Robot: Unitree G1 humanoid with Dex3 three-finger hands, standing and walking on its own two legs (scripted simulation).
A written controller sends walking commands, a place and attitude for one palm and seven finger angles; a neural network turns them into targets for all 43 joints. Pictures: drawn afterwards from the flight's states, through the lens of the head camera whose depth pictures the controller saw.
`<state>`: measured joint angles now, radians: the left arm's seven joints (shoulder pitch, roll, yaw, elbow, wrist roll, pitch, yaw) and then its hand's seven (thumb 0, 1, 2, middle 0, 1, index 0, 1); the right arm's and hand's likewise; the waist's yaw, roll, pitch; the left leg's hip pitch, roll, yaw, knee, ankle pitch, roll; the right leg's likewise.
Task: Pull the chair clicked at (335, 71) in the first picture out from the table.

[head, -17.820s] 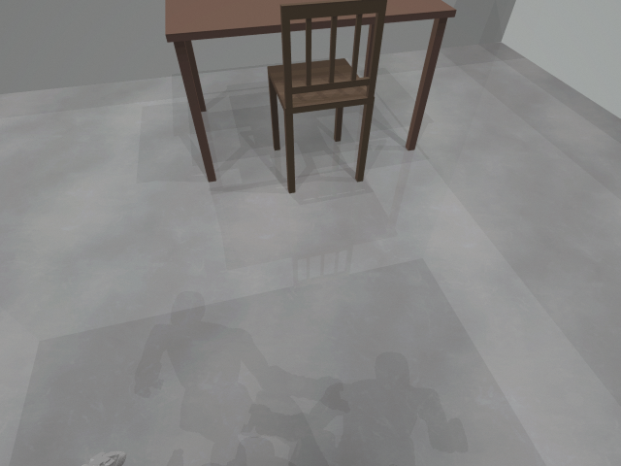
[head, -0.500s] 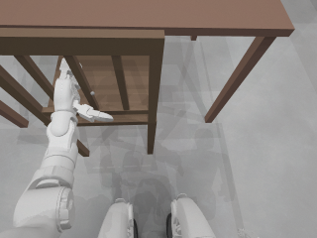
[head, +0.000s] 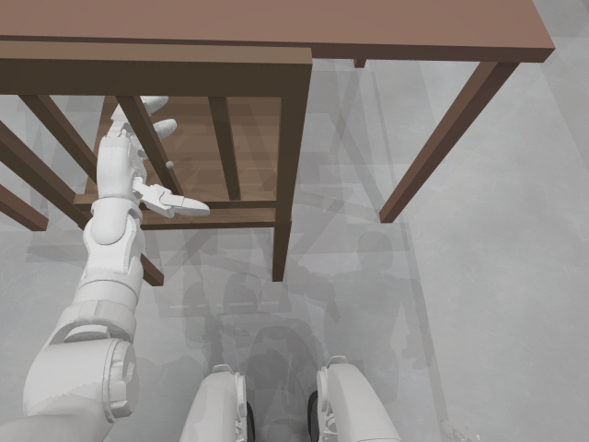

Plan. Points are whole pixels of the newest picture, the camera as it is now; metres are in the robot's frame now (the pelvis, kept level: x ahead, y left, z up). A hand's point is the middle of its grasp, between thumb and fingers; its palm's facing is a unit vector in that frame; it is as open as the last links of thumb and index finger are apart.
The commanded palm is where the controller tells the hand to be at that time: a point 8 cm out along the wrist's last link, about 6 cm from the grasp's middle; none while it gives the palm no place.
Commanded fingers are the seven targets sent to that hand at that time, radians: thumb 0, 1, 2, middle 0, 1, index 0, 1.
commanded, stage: hook a spindle and tug to test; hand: left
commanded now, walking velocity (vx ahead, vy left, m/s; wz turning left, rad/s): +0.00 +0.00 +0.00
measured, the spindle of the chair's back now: (156, 155) +0.49 +0.16 +0.02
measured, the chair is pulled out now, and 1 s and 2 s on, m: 0.00 0.01 0.09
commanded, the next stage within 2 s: step backward, pulling the chair out in 1.10 s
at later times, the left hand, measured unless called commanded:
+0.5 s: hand (173, 166) +0.47 +0.14 +0.02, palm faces +0.00 -1.00 -0.04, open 5.3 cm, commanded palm +0.44 +0.18 +0.03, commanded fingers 0.00 0.90 0.90 -0.50 -1.45 -0.50 -1.45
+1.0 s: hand (172, 177) +0.45 +0.14 +0.03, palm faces -0.01 -1.00 -0.02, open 5.0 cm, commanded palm +0.41 +0.19 +0.03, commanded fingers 0.00 0.90 0.90 -0.50 -1.45 -0.50 -1.45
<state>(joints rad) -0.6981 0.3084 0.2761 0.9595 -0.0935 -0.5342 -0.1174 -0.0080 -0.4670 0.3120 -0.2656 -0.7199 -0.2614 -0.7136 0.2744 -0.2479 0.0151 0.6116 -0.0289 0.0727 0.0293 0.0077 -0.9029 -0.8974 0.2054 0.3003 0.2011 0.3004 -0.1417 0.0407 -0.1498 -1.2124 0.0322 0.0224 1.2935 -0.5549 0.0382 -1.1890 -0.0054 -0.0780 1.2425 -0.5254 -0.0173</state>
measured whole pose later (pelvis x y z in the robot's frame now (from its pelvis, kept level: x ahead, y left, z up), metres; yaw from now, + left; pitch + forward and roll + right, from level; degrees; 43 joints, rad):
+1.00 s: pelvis +0.02 +0.00 +0.02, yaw -1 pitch +27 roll -2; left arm -0.46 0.25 0.23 0.70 -0.14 -0.48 -0.09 0.03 0.80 0.80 -0.45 -1.45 -0.43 -1.45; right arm 0.27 -0.24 0.00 0.57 -0.01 0.07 0.05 0.01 -0.90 -0.90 0.20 0.30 0.20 0.30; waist -0.12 0.04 -0.16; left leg -1.12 0.04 0.05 1.22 -0.57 0.04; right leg -1.11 0.01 -0.05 1.18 -0.53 -0.01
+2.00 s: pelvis +0.00 +0.01 +0.12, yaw -5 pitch +7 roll +0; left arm -0.43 0.21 0.09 0.95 -0.07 -0.20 0.08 0.03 0.75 0.78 -0.33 -1.17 -0.49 -1.44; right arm 0.24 -0.23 -0.01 0.65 0.01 0.11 -0.11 0.01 -0.90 -0.90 0.21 0.30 0.20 0.30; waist -0.09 -0.01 0.09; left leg -0.40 0.02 0.12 0.52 -0.25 0.04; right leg -0.44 0.00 0.00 0.57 -0.26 0.00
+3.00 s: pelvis -0.15 +0.01 +0.11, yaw -2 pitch +2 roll +0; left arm -0.44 0.15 0.00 1.00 -0.05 -0.19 0.09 0.02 0.72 0.80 -0.31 -1.20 -0.49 -1.44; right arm 0.27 -0.25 -0.01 0.73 0.01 0.01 -0.11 0.01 -0.90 -0.90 0.21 0.30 0.20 0.30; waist -0.06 0.02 0.12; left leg -0.36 0.02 0.00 0.61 -0.29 -0.01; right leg -0.45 -0.03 -0.03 0.63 -0.15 0.00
